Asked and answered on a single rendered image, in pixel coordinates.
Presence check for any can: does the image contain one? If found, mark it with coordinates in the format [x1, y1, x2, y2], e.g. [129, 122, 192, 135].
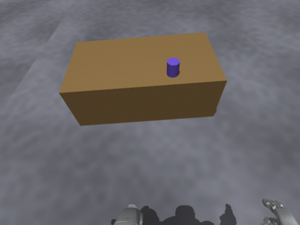
[167, 58, 180, 78]

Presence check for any right robot hand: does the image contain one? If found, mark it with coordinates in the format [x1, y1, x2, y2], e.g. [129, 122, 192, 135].
[260, 199, 299, 225]

